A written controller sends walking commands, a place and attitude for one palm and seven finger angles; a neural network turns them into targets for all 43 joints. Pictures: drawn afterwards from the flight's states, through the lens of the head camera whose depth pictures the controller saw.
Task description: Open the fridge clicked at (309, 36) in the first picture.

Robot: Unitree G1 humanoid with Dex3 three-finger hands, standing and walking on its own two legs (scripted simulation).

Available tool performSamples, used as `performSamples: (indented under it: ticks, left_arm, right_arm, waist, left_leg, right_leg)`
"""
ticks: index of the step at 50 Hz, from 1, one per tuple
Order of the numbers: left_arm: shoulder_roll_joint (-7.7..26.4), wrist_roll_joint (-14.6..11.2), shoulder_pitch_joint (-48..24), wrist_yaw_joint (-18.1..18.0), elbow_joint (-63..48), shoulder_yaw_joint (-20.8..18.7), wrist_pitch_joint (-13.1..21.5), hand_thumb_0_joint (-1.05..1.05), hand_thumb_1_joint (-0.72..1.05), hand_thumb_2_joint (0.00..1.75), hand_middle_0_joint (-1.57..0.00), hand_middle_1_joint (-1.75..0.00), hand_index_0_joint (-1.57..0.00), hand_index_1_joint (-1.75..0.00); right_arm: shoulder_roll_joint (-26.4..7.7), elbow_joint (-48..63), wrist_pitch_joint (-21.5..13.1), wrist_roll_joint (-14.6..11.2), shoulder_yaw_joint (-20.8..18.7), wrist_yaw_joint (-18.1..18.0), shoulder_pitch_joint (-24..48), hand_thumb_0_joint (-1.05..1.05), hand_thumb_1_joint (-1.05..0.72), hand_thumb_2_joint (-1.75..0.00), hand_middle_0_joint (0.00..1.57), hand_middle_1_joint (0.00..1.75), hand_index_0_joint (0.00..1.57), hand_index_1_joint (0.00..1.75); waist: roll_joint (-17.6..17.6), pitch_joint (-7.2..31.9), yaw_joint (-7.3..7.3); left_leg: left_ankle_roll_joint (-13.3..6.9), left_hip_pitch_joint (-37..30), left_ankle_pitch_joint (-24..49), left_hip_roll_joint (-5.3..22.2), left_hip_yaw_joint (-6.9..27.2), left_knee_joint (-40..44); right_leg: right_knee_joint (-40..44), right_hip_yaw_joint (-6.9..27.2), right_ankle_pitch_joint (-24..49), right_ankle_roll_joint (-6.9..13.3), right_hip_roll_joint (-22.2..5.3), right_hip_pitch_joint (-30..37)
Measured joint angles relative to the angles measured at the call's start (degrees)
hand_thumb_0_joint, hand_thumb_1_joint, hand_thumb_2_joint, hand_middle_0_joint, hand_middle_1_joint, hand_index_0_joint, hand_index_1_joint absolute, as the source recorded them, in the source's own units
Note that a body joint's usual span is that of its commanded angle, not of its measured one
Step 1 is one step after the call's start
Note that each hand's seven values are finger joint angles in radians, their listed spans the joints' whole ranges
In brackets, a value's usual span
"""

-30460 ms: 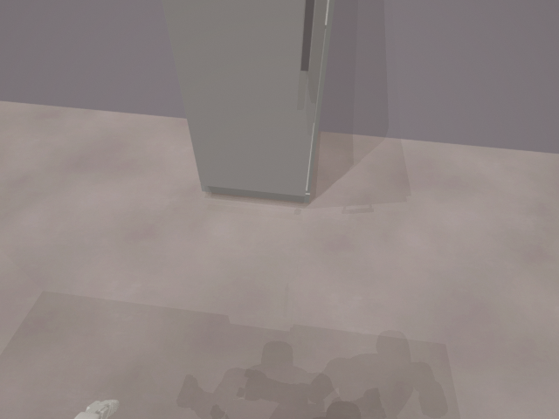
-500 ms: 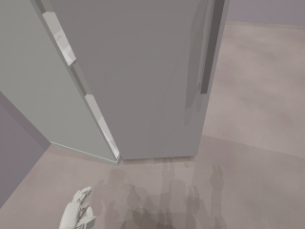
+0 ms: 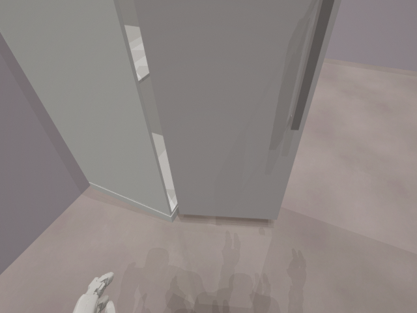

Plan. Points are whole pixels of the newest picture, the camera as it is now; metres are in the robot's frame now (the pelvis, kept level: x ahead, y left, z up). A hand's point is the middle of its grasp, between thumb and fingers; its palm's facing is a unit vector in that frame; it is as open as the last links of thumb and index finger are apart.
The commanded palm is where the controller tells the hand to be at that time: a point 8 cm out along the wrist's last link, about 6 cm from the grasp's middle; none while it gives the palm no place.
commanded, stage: stop stepping back and stand still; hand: right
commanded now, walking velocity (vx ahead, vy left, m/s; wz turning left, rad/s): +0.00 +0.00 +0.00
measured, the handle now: (307, 65) +0.71 -0.21 +0.16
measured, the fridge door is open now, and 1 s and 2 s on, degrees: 70 70 70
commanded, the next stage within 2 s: let the arm hang, fingers relaxed in 0.52 s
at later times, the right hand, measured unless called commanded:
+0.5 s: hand out of the picture +0.17 -0.29 +0.16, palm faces +0.43 +0.78 -0.45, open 7.4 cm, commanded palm +0.12 -0.32 +0.18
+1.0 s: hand out of the picture -0.01 -0.18 -0.19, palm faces -0.01 +0.99 -0.12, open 7.4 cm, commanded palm none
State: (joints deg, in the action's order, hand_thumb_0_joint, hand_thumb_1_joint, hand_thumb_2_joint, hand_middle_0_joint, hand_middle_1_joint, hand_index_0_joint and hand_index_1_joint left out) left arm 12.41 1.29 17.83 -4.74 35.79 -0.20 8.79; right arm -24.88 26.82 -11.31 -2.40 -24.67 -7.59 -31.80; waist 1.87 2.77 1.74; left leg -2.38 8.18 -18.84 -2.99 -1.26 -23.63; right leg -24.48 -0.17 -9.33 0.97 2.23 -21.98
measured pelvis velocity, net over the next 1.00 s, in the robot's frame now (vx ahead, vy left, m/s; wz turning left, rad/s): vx -0.03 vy -0.01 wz -0.05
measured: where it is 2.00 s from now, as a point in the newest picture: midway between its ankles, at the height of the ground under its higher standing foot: outside the picture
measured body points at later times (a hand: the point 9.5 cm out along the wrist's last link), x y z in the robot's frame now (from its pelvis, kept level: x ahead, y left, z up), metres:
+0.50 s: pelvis -0.02 -0.02 +0.00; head -0.02 -0.02 +0.45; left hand +0.15 +0.20 -0.08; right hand +0.14 -0.32 +0.18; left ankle -0.03 +0.10 -0.74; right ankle +0.04 -0.12 -0.74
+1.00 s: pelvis -0.03 -0.01 -0.01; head +0.00 -0.04 +0.44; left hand +0.03 +0.28 -0.13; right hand -0.01 -0.23 -0.18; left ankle -0.03 +0.10 -0.74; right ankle +0.04 -0.12 -0.74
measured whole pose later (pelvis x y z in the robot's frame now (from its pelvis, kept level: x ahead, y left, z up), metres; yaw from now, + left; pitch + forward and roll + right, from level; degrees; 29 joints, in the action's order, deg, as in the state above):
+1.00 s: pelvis -0.03 -0.01 -0.01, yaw -3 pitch -1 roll +1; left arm 17.6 1.6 12.2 -0.9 57.7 -0.3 -1.3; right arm -11.7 -58.4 2.5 1.3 1.7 1.3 -14.4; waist 2.2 -3.9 0.6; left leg -1.2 11.8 -16.6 -1.1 -3.5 -29.2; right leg -30.6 3.5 -9.8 1.0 1.5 -19.8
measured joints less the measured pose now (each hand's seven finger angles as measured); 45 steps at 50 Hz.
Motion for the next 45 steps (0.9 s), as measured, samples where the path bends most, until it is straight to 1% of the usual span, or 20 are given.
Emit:
performSamples:
  ticks: [2,4,5,6,8,11,15,20,22,26,29,31,32,33,35,37,39,41,43,45]
  left_arm:
    - [0.69,0.12,-0.28,0.40,0.53,-0.36,-0.34,0.01,0.90,0.90,-0.20,-0.30,-0.20,-0.30]
    - [0.96,-0.08,-0.25,0.49,2.04,-0.66,-1.01,0.01,0.90,0.90,-0.20,-0.30,-0.20,-0.30]
    - [1.00,-0.28,-0.11,0.37,2.67,-0.74,-1.19,0.01,0.90,0.90,-0.20,-0.30,-0.20,-0.30]
    - [1.10,-0.46,0.08,0.15,3.09,-0.75,-1.16,0.01,0.90,0.90,-0.20,-0.30,-0.20,-0.30]
    - [1.77,-0.74,0.35,-0.41,3.38,-0.87,-0.44,0.01,0.90,0.90,-0.20,-0.30,-0.20,-0.30]
    - [0.59,-1.02,-1.92,-0.84,4.56,-0.47,-0.02,0.01,0.90,0.90,-0.20,-0.30,-0.20,-0.30]
    - [-1.71,-0.43,-3.89,-0.40,1.97,1.10,1.56,0.01,0.90,0.90,-0.20,-0.30,-0.20,-0.30]
    - [-3.23,-0.12,-4.60,0.67,-0.45,2.46,1.85,0.01,0.90,0.90,-0.20,-0.30,-0.20,-0.30]
    - [-3.08,-0.08,-4.58,0.94,-0.62,2.56,1.34,0.01,0.90,0.90,-0.20,-0.30,-0.21,-0.30]
    - [-1.86,-0.25,-4.51,0.79,0.63,2.07,0.32,0.01,0.90,0.90,-0.21,-0.30,-0.21,-0.30]
    - [-0.85,-0.45,-4.47,0.16,1.76,1.52,-0.06,0.01,0.90,0.90,-0.21,-0.30,-0.21,-0.30]
    - [-0.40,-0.57,-4.52,-0.18,1.98,1.25,-0.09,0.01,0.90,0.90,-0.20,-0.30,-0.21,-0.30]
    - [0.37,-0.71,-4.84,0.80,3.14,0.86,0.76,0.01,0.90,0.90,-0.20,-0.30,-0.21,-0.30]
    - [1.55,-0.86,-5.63,2.03,4.75,0.43,0.58,0.01,0.90,0.90,-0.20,-0.30,-0.21,-0.30]
    - [4.02,-0.79,-7.84,3.62,7.78,-0.09,-2.01,0.01,0.90,0.90,-0.20,-0.30,-0.21,-0.30]
    - [5.71,-0.44,-9.97,4.27,9.97,-0.33,-4.51,0.01,0.90,0.90,-0.20,-0.30,-0.21,-0.30]
    - [6.44,-0.14,-11.13,4.50,11.37,-0.52,-6.06,0.01,0.90,0.90,-0.20,-0.30,-0.21,-0.30]
    - [6.58,0.04,-11.18,4.54,12.71,-0.57,-7.09,0.01,0.90,0.90,-0.20,-0.30,-0.21,-0.30]
    - [6.50,0.23,-10.35,4.48,14.21,-0.54,-8.09,0.01,0.91,0.90,-0.20,-0.30,-0.20,-0.30]
    - [6.29,0.34,-9.06,4.38,16.17,-0.46,-8.91,0.00,0.91,0.90,-0.20,-0.30,-0.20,-0.30]
  right_arm:
    - [0.27,1.57,-0.61,0.13,0.80,0.17,-1.01,0.02,-0.89,-0.90,0.21,0.30,0.21,0.30]
    - [0.85,1.60,-1.24,0.27,1.47,0.10,-1.67,0.01,-0.89,-0.90,0.21,0.30,0.21,0.30]
    - [1.30,0.94,-1.42,0.40,1.75,-0.06,-1.41,0.01,-0.89,-0.90,0.21,0.30,0.21,0.30]
    - [1.81,-0.06,-1.51,0.58,2.00,-0.27,-0.71,0.01,-0.89,-0.90,0.21,0.30,0.21,0.30]
    - [2.94,-2.21,-1.45,0.94,2.54,-0.61,1.72,0.01,-0.88,-0.90,0.21,0.30,0.21,0.30]
    - [3.71,-5.10,-0.83,0.93,2.18,-0.91,4.93,0.01,-0.88,-0.90,0.21,0.30,0.21,0.30]
    - [2.66,-4.14,-0.75,1.08,1.35,-0.75,4.85,0.02,-0.89,-0.90,0.21,0.30,0.21,0.30]
    - [1.63,-2.40,-2.10,1.53,1.49,-0.25,2.81,0.02,-0.89,-0.90,0.21,0.30,0.21,0.30]
    - [1.70,-2.38,-2.37,1.33,1.64,-0.07,1.72,0.01,-0.89,-0.90,0.21,0.30,0.21,0.30]
    - [2.71,-3.34,-1.96,0.82,2.29,-0.07,0.96,0.01,-0.89,-0.90,0.21,0.30,0.21,0.30]
    - [3.78,-4.79,-1.10,0.82,3.00,-0.32,2.47,0.01,-0.89,-0.90,0.21,0.30,0.21,0.30]
    - [4.18,-5.36,-0.65,0.89,3.24,-0.50,3.56,0.01,-0.89,-0.90,0.21,0.30,0.21,0.30]
    - [3.89,-8.27,-1.27,1.63,4.30,0.22,5.14,0.01,-0.89,-0.90,0.21,0.30,0.21,0.30]
    - [3.34,-13.36,-0.41,2.42,6.33,1.61,7.74,0.01,-0.89,-0.90,0.20,0.30,0.21,0.30]
    - [2.78,-26.49,4.13,3.38,11.36,4.22,13.15,0.00,-0.89,-0.90,0.20,0.30,0.20,0.30]
    - [3.15,-40.46,8.67,4.00,16.01,6.06,17.18,0.00,-0.90,-0.90,0.20,0.30,0.20,0.30]
    - [4.37,-52.77,11.67,4.37,19.77,7.30,19.34,0.00,-0.90,-0.90,0.20,0.30,0.20,0.30]
    - [6.28,-62.54,13.31,4.45,22.55,8.00,19.96,0.01,-0.90,-0.90,0.20,0.30,0.20,0.30]
    - [8.44,-70.07,14.17,4.40,24.58,8.32,19.79,0.01,-0.90,-0.90,0.20,0.30,0.20,0.30]
    - [10.42,-75.90,14.48,4.23,25.93,8.52,19.26,0.01,-0.90,-0.90,0.20,0.30,0.20,0.30]
  waist:
    - [-0.81,-0.47,-1.01]
    - [-1.00,0.46,-2.26]
    - [-1.01,0.92,-2.64]
    - [-1.16,1.23,-2.80]
    - [-2.77,1.38,-2.52]
    - [-1.37,-0.42,-2.79]
    - [-0.30,-1.76,-2.40]
    - [-1.51,-1.73,-1.89]
    - [-2.37,-1.47,-2.12]
    - [-3.31,-1.46,-3.26]
    - [-2.96,-2.01,-3.83]
    - [-2.46,-2.47,-3.85]
    - [-2.71,-2.10,-3.71]
    - [-3.15,-1.77,-3.74]
    - [-4.26,-1.32,-3.61]
    - [-4.89,-1.57,-2.67]
    - [-4.73,-2.27,-1.45]
    - [-3.82,-3.06,-0.41]
    - [-2.60,-4.04,0.14]
    - [-1.35,-5.09,0.15]
  left_leg:
    - [-0.35,0.69,3.96,-0.08,-0.15,-0.82]
    - [-0.08,1.33,3.08,-0.06,0.50,-2.31]
    - [0.25,1.45,2.46,0.06,0.70,-2.90]
    - [0.63,1.55,1.88,0.19,0.64,-3.59]
    - [1.35,1.96,0.66,-0.16,-0.58,-5.40]
    - [2.64,1.68,0.75,1.71,0.13,-6.23]
    - [2.63,2.35,1.86,2.52,1.61,-5.61]
    - [2.21,2.26,4.05,2.08,0.89,-2.14]
    - [2.02,2.06,4.70,1.61,0.45,-0.87]
    - [1.92,1.47,4.95,0.85,0.22,0.00]
    - [2.10,0.92,4.51,1.13,0.21,-0.24]
    - [2.18,0.69,4.30,1.46,0.21,-0.35]
    - [2.19,1.57,4.09,1.63,-0.24,-1.22]
    - [2.24,2.70,3.47,1.98,-0.64,-2.70]
    - [2.35,4.96,1.79,2.64,-0.96,-6.24]
    - [2.40,6.55,0.37,3.11,-0.96,-9.27]
    - [2.41,7.20,-0.16,3.22,-0.94,-10.70]
    - [2.01,7.17,-0.23,3.10,-1.06,-10.93]
    - [1.59,6.61,-0.09,2.83,-1.35,-10.55]
    - [1.36,5.76,0.24,2.52,-1.63,-9.75]
  right_leg:
    - [-7.81,0.48,-3.53,-0.92,-0.16,-2.48]
    - [-15.94,0.98,-5.87,-1.26,-0.48,-3.40]
    - [-16.97,1.01,-6.48,-1.08,-0.88,-2.53]
    - [-15.48,1.03,-6.27,-0.78,-1.49,-0.82]
    - [-9.21,2.21,-5.35,-0.06,-3.03,3.28]
    - [-7.93,1.19,-4.28,0.77,-1.40,4.47]
    - [-4.34,-0.12,-1.38,1.11,-0.59,5.43]
    - [-1.76,0.72,0.61,0.69,-0.94,4.90]
    - [-2.04,1.20,0.61,0.47,-1.36,4.28]
    - [-3.74,1.53,-0.45,0.40,-2.05,3.68]
    - [-3.56,1.51,-0.69,0.58,-1.76,4.40]
    - [-2.89,1.48,-0.46,0.63,-1.44,4.97]
    - [-3.35,1.77,-0.43,0.68,-1.24,4.12]
    - [-4.34,2.05,-0.56,0.78,-0.85,3.04]
    - [-6.65,2.21,-1.20,1.05,-0.17,1.16]
    - [-8.45,2.11,-1.84,1.26,0.28,0.05]
    - [-9.29,2.06,-2.09,1.19,0.36,-0.34]
    - [-9.36,2.19,-1.99,0.83,0.26,-0.26]
    - [-9.32,2.51,-1.92,0.54,0.04,0.09]
    - [-9.03,2.83,-1.85,0.35,-0.22,0.67]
